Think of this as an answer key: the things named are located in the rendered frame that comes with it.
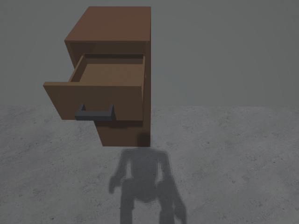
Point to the cabinet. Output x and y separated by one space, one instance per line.
117 30

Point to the handle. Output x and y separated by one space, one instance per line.
94 115

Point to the drawer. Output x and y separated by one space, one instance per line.
101 79

